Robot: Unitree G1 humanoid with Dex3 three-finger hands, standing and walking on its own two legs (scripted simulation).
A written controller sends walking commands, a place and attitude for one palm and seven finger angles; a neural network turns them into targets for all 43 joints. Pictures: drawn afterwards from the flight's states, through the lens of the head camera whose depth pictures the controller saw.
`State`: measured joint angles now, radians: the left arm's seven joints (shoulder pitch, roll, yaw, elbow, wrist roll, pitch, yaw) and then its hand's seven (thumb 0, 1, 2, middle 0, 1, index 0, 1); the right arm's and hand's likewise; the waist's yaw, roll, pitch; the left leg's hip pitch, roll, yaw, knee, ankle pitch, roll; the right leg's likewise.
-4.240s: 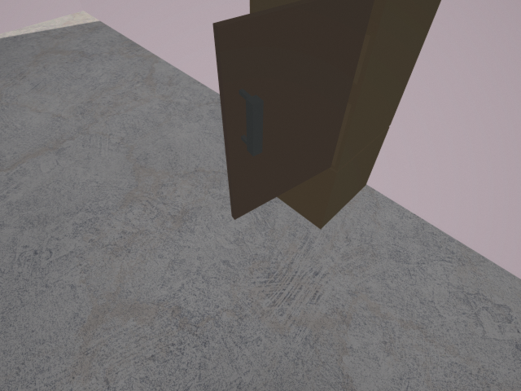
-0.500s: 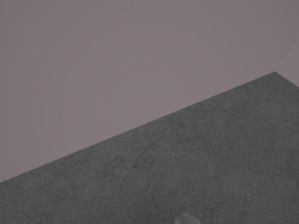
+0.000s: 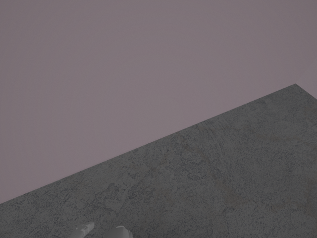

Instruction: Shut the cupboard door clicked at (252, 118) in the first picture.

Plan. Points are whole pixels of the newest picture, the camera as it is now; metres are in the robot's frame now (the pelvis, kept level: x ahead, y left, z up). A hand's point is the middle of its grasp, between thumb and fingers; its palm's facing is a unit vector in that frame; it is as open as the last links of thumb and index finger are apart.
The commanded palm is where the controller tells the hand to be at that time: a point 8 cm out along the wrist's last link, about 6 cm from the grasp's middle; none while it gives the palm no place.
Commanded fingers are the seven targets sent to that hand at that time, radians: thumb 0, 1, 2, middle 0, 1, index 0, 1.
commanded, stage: turn to face it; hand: left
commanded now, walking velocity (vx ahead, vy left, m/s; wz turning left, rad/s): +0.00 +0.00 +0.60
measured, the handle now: out of the picture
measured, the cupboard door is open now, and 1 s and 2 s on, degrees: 79 79 79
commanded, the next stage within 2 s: none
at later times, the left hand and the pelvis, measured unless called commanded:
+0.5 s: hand out of the picture +0.08 +0.19 -0.15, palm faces +0.29 -0.90 -0.32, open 7.3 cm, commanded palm none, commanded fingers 0.00 0.90 0.90 -0.20 -0.30 -0.20 -0.30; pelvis +0.06 -0.04 -0.01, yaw +17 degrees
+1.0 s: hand out of the picture +0.02 +0.19 -0.17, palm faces +0.57 -0.77 -0.27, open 7.3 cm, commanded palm none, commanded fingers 0.00 0.90 0.90 -0.20 -0.30 -0.20 -0.30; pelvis +0.07 -0.04 +0.00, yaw +35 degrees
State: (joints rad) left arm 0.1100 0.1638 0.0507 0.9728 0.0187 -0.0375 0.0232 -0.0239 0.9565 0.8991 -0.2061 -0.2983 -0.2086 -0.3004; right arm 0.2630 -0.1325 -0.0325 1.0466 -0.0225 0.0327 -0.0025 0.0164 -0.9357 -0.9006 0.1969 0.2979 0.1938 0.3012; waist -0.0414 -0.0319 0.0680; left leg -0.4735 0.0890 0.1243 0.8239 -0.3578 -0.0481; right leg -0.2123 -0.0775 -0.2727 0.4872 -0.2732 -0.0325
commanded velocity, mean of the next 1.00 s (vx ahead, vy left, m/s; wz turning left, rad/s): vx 0.00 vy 0.00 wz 0.60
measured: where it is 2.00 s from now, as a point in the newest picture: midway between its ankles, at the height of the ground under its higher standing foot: outside the picture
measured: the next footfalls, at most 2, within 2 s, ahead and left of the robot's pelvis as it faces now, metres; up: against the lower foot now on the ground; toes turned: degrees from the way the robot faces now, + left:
left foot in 0.08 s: +0.11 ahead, +0.12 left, +0.00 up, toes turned +11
right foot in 0.40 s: +0.12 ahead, -0.14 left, +0.00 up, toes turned +10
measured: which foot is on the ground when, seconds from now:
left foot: up 0.00-0.06, down 0.08-0.40, up 0.42-0.74, down 0.76-1.00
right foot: down 0.00-0.06, up 0.08-0.38, down 0.40-0.76, up 0.78-1.00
